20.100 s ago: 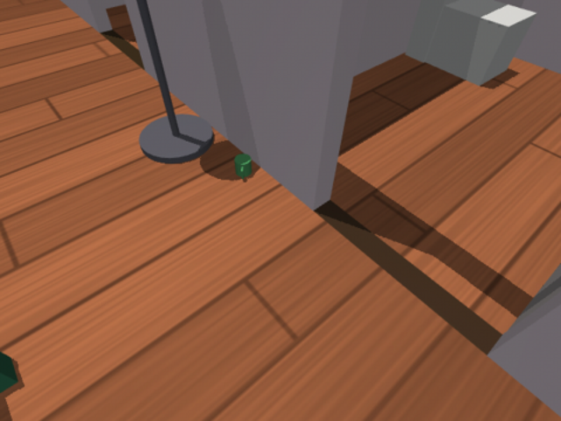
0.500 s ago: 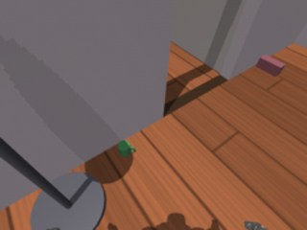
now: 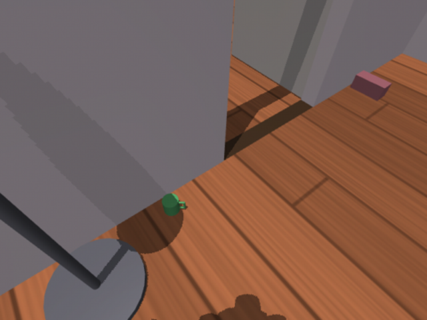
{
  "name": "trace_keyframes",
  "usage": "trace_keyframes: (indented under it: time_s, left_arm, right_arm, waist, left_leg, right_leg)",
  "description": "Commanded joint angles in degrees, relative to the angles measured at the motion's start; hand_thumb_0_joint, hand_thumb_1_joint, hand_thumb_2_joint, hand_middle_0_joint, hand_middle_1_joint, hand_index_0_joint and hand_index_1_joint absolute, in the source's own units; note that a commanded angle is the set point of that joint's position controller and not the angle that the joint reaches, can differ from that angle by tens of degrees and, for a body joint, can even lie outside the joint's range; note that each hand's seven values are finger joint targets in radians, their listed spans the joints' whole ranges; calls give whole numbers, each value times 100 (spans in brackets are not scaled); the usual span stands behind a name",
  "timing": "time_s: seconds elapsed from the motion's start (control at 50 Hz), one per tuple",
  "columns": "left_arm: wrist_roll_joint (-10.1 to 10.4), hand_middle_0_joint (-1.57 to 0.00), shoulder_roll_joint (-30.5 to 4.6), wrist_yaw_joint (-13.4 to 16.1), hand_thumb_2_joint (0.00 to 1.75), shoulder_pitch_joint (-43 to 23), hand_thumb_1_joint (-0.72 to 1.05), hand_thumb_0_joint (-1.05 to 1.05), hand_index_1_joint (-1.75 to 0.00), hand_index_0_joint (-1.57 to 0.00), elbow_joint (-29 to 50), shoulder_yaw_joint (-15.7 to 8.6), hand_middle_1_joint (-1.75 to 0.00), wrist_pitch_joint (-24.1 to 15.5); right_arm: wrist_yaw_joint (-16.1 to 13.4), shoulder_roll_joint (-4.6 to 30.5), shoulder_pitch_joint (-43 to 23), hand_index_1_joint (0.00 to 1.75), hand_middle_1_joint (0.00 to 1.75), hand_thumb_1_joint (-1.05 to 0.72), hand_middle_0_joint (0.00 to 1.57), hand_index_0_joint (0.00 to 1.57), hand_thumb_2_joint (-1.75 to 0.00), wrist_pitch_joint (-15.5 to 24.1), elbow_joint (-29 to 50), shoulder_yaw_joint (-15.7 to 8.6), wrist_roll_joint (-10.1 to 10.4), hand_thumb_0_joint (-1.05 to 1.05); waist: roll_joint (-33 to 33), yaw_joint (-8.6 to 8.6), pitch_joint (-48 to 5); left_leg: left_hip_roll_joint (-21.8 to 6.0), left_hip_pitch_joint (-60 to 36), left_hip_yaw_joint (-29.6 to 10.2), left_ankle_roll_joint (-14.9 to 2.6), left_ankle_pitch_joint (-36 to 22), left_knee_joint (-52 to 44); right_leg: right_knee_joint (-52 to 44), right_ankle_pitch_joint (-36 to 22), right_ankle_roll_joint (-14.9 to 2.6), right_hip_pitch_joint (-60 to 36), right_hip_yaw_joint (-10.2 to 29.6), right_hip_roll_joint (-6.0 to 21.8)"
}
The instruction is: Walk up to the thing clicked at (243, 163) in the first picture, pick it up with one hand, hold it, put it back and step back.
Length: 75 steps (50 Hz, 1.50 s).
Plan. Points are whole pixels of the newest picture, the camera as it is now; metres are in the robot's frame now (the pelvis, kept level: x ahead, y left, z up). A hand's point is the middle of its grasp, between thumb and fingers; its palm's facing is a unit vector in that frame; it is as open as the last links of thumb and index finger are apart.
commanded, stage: stand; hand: left
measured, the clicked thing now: (174, 204) +0.77 +0.21 -0.74
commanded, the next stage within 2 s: walk up in 0.36 s
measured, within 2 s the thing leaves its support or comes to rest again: neither
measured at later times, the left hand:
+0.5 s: hand out of the picture +0.09 +0.27 -0.15, palm faces +0.01 -0.94 -0.34, open 7.4 cm
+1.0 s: hand (95, 269) +0.26 +0.28 -0.15, palm faces -0.08 -0.94 -0.34, open 7.4 cm
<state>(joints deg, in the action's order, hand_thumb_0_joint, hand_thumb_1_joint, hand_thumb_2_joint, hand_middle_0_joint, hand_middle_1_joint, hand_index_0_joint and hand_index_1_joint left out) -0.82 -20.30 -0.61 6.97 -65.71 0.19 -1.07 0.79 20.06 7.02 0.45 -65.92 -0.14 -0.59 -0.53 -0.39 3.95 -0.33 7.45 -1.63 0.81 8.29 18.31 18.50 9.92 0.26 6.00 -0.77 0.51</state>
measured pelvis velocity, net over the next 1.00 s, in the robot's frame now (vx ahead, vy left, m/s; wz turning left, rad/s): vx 0.17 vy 0.01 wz -0.01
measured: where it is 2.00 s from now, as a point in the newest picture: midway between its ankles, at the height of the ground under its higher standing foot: (218, 287)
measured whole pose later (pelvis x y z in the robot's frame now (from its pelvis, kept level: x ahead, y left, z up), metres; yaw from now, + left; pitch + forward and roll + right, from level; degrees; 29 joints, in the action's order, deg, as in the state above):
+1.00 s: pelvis +0.17 +0.01 -0.02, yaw +0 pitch -4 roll +1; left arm -1.7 -23.7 -5.3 12.9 -51.6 -3.9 -0.5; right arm 2.0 22.9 21.3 3.9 -49.7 -3.4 -1.0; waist 1.3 -2.0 6.0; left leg -1.4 1.4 4.4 0.3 22.2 27.8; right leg 35.9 11.1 -1.7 23.6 -0.7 4.4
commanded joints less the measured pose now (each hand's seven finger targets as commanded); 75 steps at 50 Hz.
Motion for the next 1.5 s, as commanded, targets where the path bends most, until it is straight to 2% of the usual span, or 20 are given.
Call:
trace_keyframes:
  time_s: [0.0, 0.32, 0.36, 0.44, 0.56, 0.58, 0.62, 0.68, 0.76, 0.98, 1.0, 1.02, 1.04, 1.06, 1.16, 1.3, 1.36, 1.4, 1.42, 1.48]
  left_arm:
    - [40, -20, -1203, 76, 90, -198, 90, 0, -30, -20, 372, -204, -30, -106]
    - [46, -20, -1239, 90, 90, -225, 90, 0, -30, -20, 434, -189, -30, -102]
    - [-106, -20, -1631, -80, 90, 371, 90, 0, -30, -20, 639, -615, -30, -125]
    - [-158, -20, -1855, -81, 90, 785, 90, 0, -30, -20, 909, -848, -30, -201]
    - [-89, -20, -1590, -213, 90, -136, 90, 0, -30, -20, 1593, -736, -30, -114]
    - [-98, -20, -1340, -224, 90, -37, 90, 0, -30, -20, 1667, -643, -30, -82]
    - [-74, -20, -1143, -173, 90, 355, 90, 0, -30, -20, 1737, -617, -30, -58]
    - [31, -20, -1488, -159, 90, 759, 90, 0, -30, -20, 1537, -631, -30, -98]
    - [-20, -20, -1440, -263, 90, 880, 90, 0, -30, -20, 1564, -631, -30, -73]
    - [-41, -20, -1279, -387, 90, 718, 90, 0, -30, -20, 1917, -766, -30, -159]
    - [-49, -20, -1448, -329, 90, 1199, 90, 0, -30, -20, 1825, -862, -30, -220]
    - [-94, -20, -1835, -253, 90, 1803, 90, 0, -30, -20, 1794, -1017, -30, -284]
    - [-8, -20, -2252, -209, 90, 1914, 90, 0, -30, -20, 1876, -1055, -30, -300]
    - [68, -20, -2221, -201, 90, 1613, 90, 0, -30, -20, 1976, -1038, -30, -270]
    - [41, -20, -1597, -149, 90, 777, 90, 0, -30, -20, 2302, -815, -30, -285]
    - [0, -20, -1600, -163, 90, 853, 90, 0, -30, -20, 2495, -708, -30, -208]
    - [64, -20, -1082, -98, 90, 607, 90, 0, -30, -20, 2517, -450, -30, -79]
    - [81, -20, -1305, -48, 90, 1185, 90, 0, -30, -20, 2342, -526, -30, 30]
    - [56, -20, -1577, -11, 90, 1206, 90, 0, -30, -20, 2201, -605, -30, 47]
    - [38, -20, -1481, -13, 90, 1268, 90, 0, -30, -20, 1977, -594, -30, 16]
  right_arm:
    - [-78, 1206, -270, 30, 30, -90, 20, 20, -90, 140, 379, -198, 8, 0]
    - [-85, 1216, -191, 30, 30, -90, 20, 20, -90, 129, 392, -153, 14, 0]
    - [45, 1629, 155, 30, 30, -90, 20, 20, -90, 211, 703, -491, -125, 0]
    - [73, 1259, -403, 30, 30, -90, 20, 20, -90, 281, 1195, -511, -182, 0]
    - [162, 1278, 1043, 30, 30, -90, 20, 20, -90, 423, 1053, -731, -173, 0]
    - [95, 1399, 1499, 30, 30, -90, 20, 20, -90, 438, 955, -842, -197, 0]
    - [17, 2421, 1757, 30, 30, -90, 20, 20, -90, 509, 1218, -1038, -237, 0]
    - [-8, 1806, 1039, 30, 30, -90, 20, 20, -90, 534, 1604, -796, -54, 0]
    - [-8, 1743, 1169, 30, 30, -90, 20, 20, -90, 573, 1793, -784, -36, 0]
    - [-9, 1801, 1222, 30, 30, -90, 20, 20, -90, 459, 2261, -766, -16, 0]
    - [-5, 1561, 1399, 30, 30, -90, 20, 20, -90, 456, 2278, -664, 6, 0]
    - [-24, 1249, 1663, 30, 30, -90, 20, 20, -90, 470, 2355, -545, 37, 0]
    - [-34, 1139, 1781, 30, 30, -90, 20, 20, -90, 453, 2436, -497, 105, 0]
    - [-98, 1580, 1530, 30, 30, -90, 20, 20, -90, 395, 2311, -607, 26, 0]
    - [82, 1454, 1921, 30, 30, -90, 20, 20, -90, 364, 1984, -623, 16, 0]
    - [21, 1147, 1537, 30, 30, -90, 20, 20, -90, 478, 2026, -573, -72, 0]
    - [-135, 1427, 1864, 30, 30, -90, 20, 20, -90, 537, 1860, -637, -129, 0]
    - [-136, 2244, 1643, 30, 30, -90, 20, 20, -90, 565, 2128, -791, -101, 0]
    - [-135, 2167, 1447, 30, 30, -90, 20, 20, -90, 530, 2144, -802, -69, 0]
    - [-157, 1842, 1066, 30, 30, -90, 20, 20, -90, 499, 2182, -669, -89, 0]
  waist:
    - [62, 46, -359]
    - [44, 29, -476]
    - [140, 175, -697]
    - [880, 593, 499]
    - [614, -334, 44]
    - [66, -565, -205]
    - [-1292, -589, -335]
    - [-341, -49, 124]
    - [-674, -71, 158]
    - [-404, 157, 23]
    - [151, 383, -341]
    - [1191, 638, -820]
    - [1923, 581, -783]
    - [1169, 556, -435]
    - [993, 54, 97]
    - [782, 138, -240]
    - [-235, -223, -473]
    - [-853, -77, -423]
    - [-658, -39, -255]
    - [-847, 76, -252]
  left_leg:
    - [-629, 30, -568, -177, -57, -343]
    - [-673, -50, -512, -161, -321, -272]
    - [-389, 689, -558, -580, 3023, 366]
    - [-310, 2935, 5, -206, 1683, 2302]
    - [-99, -93, 497, -175, 550, 742]
    - [8, -1225, 341, -232, 535, 521]
    - [-2279, -1218, -3626, -1226, 3193, -1012]
    - [-1813, -709, -2004, -1262, 1416, -519]
    - [-1581, -458, -873, -1269, -176, -519]
    - [-1194, 619, -99, -953, -806, 883]
    - [-873, 689, 189, -792, -1416, 2071]
    - [-424, 1358, 468, -547, -715, 3856]
    - [416, 2576, 519, -339, 2019, 4864]
    - [26, 2477, -137, -358, 2369, 5380]
    - [-371, 1855, 58, -219, 1297, 4066]
    - [-189, 831, 545, -82, 409, 1729]
    - [-502, -336, -129, -314, 65, 671]
    - [-2319, 157, -2965, -1352, 1638, -353]
    - [-2328, 274, -3005, -1659, 1870, -316]
    - [-1715, 297, -1662, -1349, 1043, 31]
  right_leg:
    - [-412, 21, -139, 130, 620, 648]
    - [-354, -233, -149, 37, 622, 661]
    - [-1, 2950, -526, -231, 862, 486]
    - [-976, 1917, -1430, -956, 2403, 1904]
    - [268, 1241, -924, 1091, 536, 903]
    - [1336, 1113, -708, 1892, 113, 505]
    - [4156, 2376, -341, 3311, 569, -395]
    - [4223, 1408, -323, 3049, 1041, 189]
    - [3430, 898, -31, 2627, 647, 301]
    - [1346, 169, -314, 392, -395, 20]
    - [977, 300, -445, -390, -289, -54]
    - [517, 719, -767, -1146, 1012, 829]
    - [-319, 845, -1439, -1435, 3452, 2237]
    - [-356, 1284, -1818, -538, 3610, 2445]
    - [-335, 776, -1369, 898, 1055, 1209]
    - [482, -464, -1307, 1175, 702, 1345]
    - [1821, 456, -695, 2098, 140, 727]
    - [3458, 2472, -293, 2360, 252, -32]
    - [3896, 2591, -300, 2364, 391, 71]
    - [3502, 1980, -269, 2347, 485, 342]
